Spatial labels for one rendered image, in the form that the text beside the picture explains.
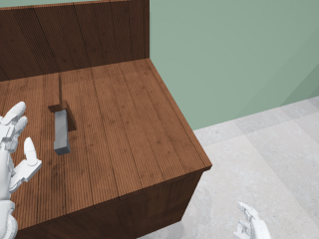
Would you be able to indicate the right robot hand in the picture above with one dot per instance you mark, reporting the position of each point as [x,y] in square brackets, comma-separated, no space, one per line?
[257,228]

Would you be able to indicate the tap lever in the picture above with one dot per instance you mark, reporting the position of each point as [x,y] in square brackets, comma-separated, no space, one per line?
[61,143]

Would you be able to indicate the left robot hand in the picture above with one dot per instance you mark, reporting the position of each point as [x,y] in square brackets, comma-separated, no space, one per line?
[11,127]

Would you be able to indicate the counter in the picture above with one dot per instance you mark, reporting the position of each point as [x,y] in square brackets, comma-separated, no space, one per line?
[134,161]

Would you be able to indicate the robot left forearm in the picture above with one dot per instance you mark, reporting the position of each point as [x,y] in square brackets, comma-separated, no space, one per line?
[8,224]

